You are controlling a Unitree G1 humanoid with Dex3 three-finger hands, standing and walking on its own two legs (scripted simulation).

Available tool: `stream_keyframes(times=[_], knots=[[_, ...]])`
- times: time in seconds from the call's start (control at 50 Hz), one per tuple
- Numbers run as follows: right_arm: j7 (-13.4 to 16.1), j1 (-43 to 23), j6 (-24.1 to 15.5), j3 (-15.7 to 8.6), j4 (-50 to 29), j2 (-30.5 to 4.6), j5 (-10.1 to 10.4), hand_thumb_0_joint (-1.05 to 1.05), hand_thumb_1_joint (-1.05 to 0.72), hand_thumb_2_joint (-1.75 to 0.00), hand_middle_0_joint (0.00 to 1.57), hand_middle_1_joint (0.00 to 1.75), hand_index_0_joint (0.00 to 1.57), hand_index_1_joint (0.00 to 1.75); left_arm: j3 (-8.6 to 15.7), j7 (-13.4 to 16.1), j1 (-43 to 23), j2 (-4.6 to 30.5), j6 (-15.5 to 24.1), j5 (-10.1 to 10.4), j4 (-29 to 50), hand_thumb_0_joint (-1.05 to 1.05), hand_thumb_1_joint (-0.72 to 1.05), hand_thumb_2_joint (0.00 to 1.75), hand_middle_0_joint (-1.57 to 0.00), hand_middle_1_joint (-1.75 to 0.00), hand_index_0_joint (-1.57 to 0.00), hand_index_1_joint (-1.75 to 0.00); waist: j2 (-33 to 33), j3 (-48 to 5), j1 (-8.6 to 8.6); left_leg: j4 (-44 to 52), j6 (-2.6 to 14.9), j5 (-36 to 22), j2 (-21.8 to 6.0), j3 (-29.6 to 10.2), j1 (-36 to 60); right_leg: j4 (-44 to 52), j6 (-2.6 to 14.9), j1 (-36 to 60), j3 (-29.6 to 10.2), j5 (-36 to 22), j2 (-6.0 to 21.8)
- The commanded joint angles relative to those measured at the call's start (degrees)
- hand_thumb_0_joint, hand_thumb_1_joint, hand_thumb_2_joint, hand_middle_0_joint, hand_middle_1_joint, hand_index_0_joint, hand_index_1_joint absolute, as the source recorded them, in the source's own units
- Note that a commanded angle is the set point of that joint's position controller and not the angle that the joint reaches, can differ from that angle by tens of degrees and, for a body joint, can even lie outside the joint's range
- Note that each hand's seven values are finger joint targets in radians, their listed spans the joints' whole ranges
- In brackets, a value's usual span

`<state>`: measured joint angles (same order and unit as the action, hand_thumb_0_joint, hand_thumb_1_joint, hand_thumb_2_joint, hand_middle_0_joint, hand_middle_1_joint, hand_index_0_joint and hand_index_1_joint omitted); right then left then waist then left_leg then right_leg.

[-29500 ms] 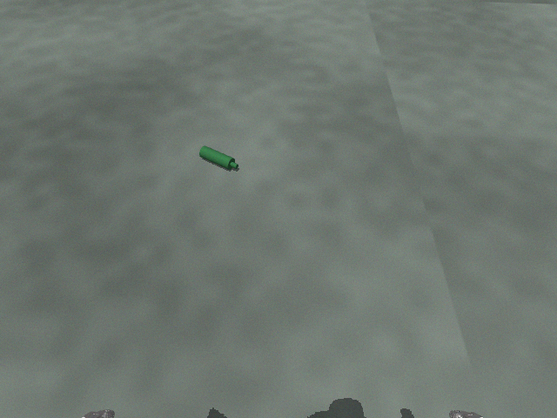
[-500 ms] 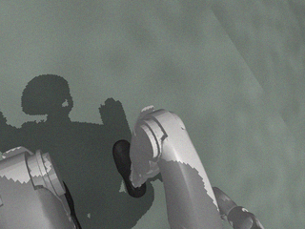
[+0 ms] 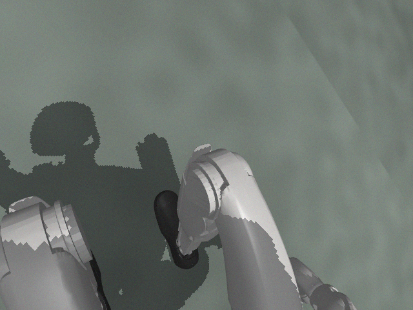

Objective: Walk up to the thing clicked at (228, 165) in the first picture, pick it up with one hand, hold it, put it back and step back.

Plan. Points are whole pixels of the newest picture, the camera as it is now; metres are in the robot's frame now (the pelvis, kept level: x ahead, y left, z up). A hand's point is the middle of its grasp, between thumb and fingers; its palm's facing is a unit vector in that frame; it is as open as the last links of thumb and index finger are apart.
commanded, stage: withdraw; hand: left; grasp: from above
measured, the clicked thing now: out of the picture +0.46 +0.35 -0.27
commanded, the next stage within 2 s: home in 0.72 s
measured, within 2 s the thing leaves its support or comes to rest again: neither
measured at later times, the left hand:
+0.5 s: hand out of the picture +0.41 +0.35 -0.08, palm faces -0.53 -0.15 -0.83, open 13.9 cm
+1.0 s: hand out of the picture +0.45 +0.37 -0.10, palm faces -0.34 -0.10 -0.94, open 12.9 cm
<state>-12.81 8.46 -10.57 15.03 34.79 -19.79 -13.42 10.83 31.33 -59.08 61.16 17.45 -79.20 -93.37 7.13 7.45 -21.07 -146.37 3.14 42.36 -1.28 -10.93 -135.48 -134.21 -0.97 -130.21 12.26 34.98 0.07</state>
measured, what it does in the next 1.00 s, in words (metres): stands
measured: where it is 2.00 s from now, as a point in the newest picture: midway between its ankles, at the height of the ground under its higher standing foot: (139, 270)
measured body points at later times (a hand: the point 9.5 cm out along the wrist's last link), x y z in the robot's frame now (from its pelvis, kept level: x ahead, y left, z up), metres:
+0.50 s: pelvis -0.01 -0.01 +0.07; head +0.22 +0.08 +0.45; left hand +0.44 +0.36 -0.03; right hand +0.12 -0.28 -0.03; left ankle +0.06 +0.11 -0.27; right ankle +0.12 -0.11 -0.27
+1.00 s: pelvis +0.00 +0.00 +0.04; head +0.24 +0.09 +0.41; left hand +0.47 +0.37 -0.05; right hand +0.05 -0.26 -0.06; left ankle +0.06 +0.11 -0.27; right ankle +0.12 -0.11 -0.27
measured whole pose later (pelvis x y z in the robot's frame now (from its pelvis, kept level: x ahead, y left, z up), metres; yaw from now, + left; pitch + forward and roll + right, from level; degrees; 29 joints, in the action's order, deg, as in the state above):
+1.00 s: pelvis +0.00 +0.00 +0.04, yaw +6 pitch +37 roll -10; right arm -8.7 13.6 -2.1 4.7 38.7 -14.6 -6.9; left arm 7.8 19.5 -56.3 47.0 11.5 -70.5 -75.7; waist -1.6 -3.2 -15.0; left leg -136.0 3.4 39.6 0.1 -4.3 -133.6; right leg -128.9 -0.6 -130.2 6.4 35.6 1.9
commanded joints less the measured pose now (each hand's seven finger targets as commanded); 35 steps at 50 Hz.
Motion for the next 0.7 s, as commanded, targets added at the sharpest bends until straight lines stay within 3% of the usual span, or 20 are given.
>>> stream_keyframes(times=[0.0, 0.02, 0.04, 0.08, 0.1, 0.14, 0.22, 0.28, 0.32, 0.36, 0.44, 0.52, 0.54, 0.6, 0.68], knots=[[-0.42, 9.93, -0.62, -8.34, -0.31, -18.08, 1.22, 0.00, -0.90, -0.90, 0.20, 0.30, 0.20, 0.30, 0.56, 3.00, -16.56, 12.92, -2.61, 3.21, 17.04, 0.00, -0.49, 0.97, -0.08, -0.99, -0.09, -0.98, -41.89, -45.66, 1.75, 19.50, -4.17, -19.22, -0.66, 1.99, 38.58, 7.40, 3.13, 17.52, 1.71, -14.43, -2.63], [-0.71, 9.66, -0.71, -9.37, 0.93, -18.14, 1.45, 0.00, -0.90, -0.90, 0.20, 0.30, 0.20, 0.30, 2.27, 2.75, -14.76, 13.82, -3.54, 4.29, 16.17, 0.00, -0.51, 0.98, -0.08, -0.99, -0.08, -0.98, -41.33, -45.82, 2.33, 19.34, -4.09, -18.94, -0.75, 2.02, 38.12, 7.57, 3.04, 16.99, 1.90, -14.23, -2.58], [-1.16, 11.04, -0.68, -9.71, 2.02, -17.52, 1.80, 0.00, -0.90, -0.90, 0.20, 0.30, 0.20, 0.30, 0.11, 1.67, -15.69, 11.29, -4.27, 4.65, 18.60, 0.00, -0.50, 0.98, -0.07, -0.99, -0.08, -0.98, -42.16, -45.88, 2.45, 19.37, -3.91, -19.44, -0.38, 2.83, 37.38, 8.05, 3.14, 16.41, 1.39, -14.52, -2.60], [-1.36, 12.33, -0.19, -11.90, 1.73, -18.18, 2.77, 0.00, -0.90, -0.90, 0.20, 0.30, 0.20, 0.30, 3.79, -0.37, -12.40, 14.63, -6.30, 5.51, 22.06, 0.00, -0.51, 0.99, -0.07, -0.99, -0.08, -0.99, -41.49, -49.87, 4.97, 20.44, -3.60, -20.67, 0.10, 4.09, 37.73, 9.55, 3.24, 18.98, 0.21, -14.90, -2.28], [-1.53, 11.92, 0.37, -12.64, 0.61, -16.89, 3.55, 0.00, -0.90, -0.90, 0.20, 0.30, 0.20, 0.30, 2.05, -2.09, -10.06, 11.07, -7.19, 7.13, 24.20, 0.00, -0.50, 0.98, -0.08, -0.98, -0.08, -0.98, -41.94, -51.93, 7.10, 21.72, -3.81, -21.66, 0.31, 4.38, 38.72, 10.02, 3.50, 18.87, -0.20, -14.78, -2.09], [-1.94, 12.79, 1.98, -13.75, 2.47, -15.85, 4.59, 0.00, -0.90, -0.90, 0.20, 0.30, 0.20, 0.30, -1.22, -5.76, -8.55, 5.03, -8.73, 9.41, 26.62, 0.00, -0.51, 0.99, -0.08, -0.98, -0.08, -0.98, -39.91, -52.19, 7.38, 23.56, -3.50, -21.22, 0.36, 4.62, 38.72, 11.77, 3.57, 18.44, -0.83, -13.87, -2.06], [-1.21, 14.74, 5.54, -16.47, 2.53, -14.88, 7.23, 0.00, -0.90, -0.90, 0.20, 0.30, 0.20, 0.30, -5.75, -14.38, -7.53, -1.46, -10.99, 13.40, 31.25, 0.00, -0.51, 1.00, -0.08, -0.99, -0.08, -0.99, -29.86, -51.36, 6.00, 27.26, -2.02, -17.29, 0.68, 5.04, 36.43, 16.70, 3.45, 22.30, -2.53, -12.50, -2.21], [0.65, 15.10, 7.85, -16.82, 2.56, -14.01, 8.39, 0.00, -0.90, -0.90, 0.20, 0.30, 0.20, 0.30, -9.58, -20.04, -7.01, -7.10, -11.23, 16.37, 30.47, 0.00, -0.52, 1.01, -0.08, -0.99, -0.08, -1.00, -19.61, -43.91, 3.56, 27.99, -0.74, -12.60, 1.62, 5.82, 30.22, 20.51, 3.33, 24.58, -3.73, -9.82, -1.96], [2.33, 14.59, 8.87, -16.36, 2.38, -13.07, 8.72, 0.00, -0.90, -0.90, 0.20, 0.30, 0.20, 0.30, -10.27, -22.83, -7.99, -7.31, -10.44, 17.81, 30.18, 0.00, -0.51, 1.01, -0.09, -1.00, -0.08, -1.00, -15.12, -40.99, 3.46, 28.12, -0.23, -11.30, 2.17, 6.78, 26.66, 22.49, 3.30, 27.23, -4.66, -8.17, -1.82], [4.01, 14.23, 9.42, -15.78, 2.02, -12.96, 8.75, 0.00, -0.90, -0.90, 0.20, 0.30, 0.20, 0.30, -9.33, -24.09, -8.08, -5.42, -9.13, 17.38, 28.16, 0.00, -0.50, 1.00, -0.10, -1.00, -0.09, -1.00, -11.33, -38.57, 3.68, 27.29, -0.09, -10.56, 2.64, 7.45, 24.31, 23.83, 3.46, 27.86, -5.48, -6.45, -1.54], [5.88, 12.27, 9.85, -14.08, 1.93, -11.81, 8.28, 0.00, -0.90, -0.90, 0.20, 0.30, 0.20, 0.30, -7.67, -23.41, -11.62, -1.58, -4.20, 14.62, 25.62, 0.00, -0.47, 0.98, -0.13, -0.97, -0.12, -0.98, -13.61, -39.49, 5.41, 26.13, -0.56, -10.40, 2.93, 8.65, 24.14, 23.16, 3.68, 27.48, -6.38, -5.23, -1.33], [6.41, 10.52, 10.08, -12.39, 1.94, -10.57, 7.22, 0.00, -0.90, -0.90, 0.20, 0.30, 0.20, 0.30, -5.76, -19.00, -15.74, 2.54, 0.52, 10.23, 23.43, 0.00, -0.50, 1.00, -0.10, -0.99, -0.10, -1.00, -20.45, -43.77, 6.57, 26.07, -1.12, -9.12, 2.64, 8.82, 27.73, 20.70, 3.64, 25.24, -6.58, -3.44, -1.82], [6.39, 10.37, 10.17, -12.13, 1.96, -11.07, 6.91, 0.00, -0.90, -0.90, 0.20, 0.30, 0.20, 0.30, -5.00, -17.33, -18.11, 3.60, 1.18, 9.09, 23.72, 0.00, -0.51, 1.00, -0.09, -1.00, -0.09, -1.00, -22.45, -45.23, 6.44, 25.91, -1.10, -8.95, 2.74, 8.62, 28.40, 19.99, 3.55, 23.64, -6.19, -3.69, -1.74], [6.22, 10.50, 10.20, -11.52, 2.70, -11.32, 6.14, 0.00, -0.90, -0.90, 0.20, 0.30, 0.20, 0.30, -6.12, -13.49, -18.70, 2.37, 1.78, 6.37, 17.89, 0.00, -0.51, 1.00, -0.08, -1.01, -0.08, -1.01, -25.00, -43.00, 4.93, 25.82, -1.44, -8.21, 2.73, 8.34, 29.48, 19.17, 3.78, 20.92, -5.63, -2.40, -2.01], [6.27, 11.48, 9.51, -11.99, 3.19, -12.85, 5.17, 0.00, -0.90, -0.90, 0.20, 0.30, 0.20, 0.30, -5.29, -9.44, -22.83, 3.72, 1.10, 4.51, 15.98, 0.00, -0.50, 0.99, -0.08, -1.00, -0.09, -1.00, -27.96, -44.77, 3.96, 26.68, -1.96, -7.68, 2.20, 6.22, 33.92, 16.62, 3.80, 16.71, -3.15, -3.53, -1.40]])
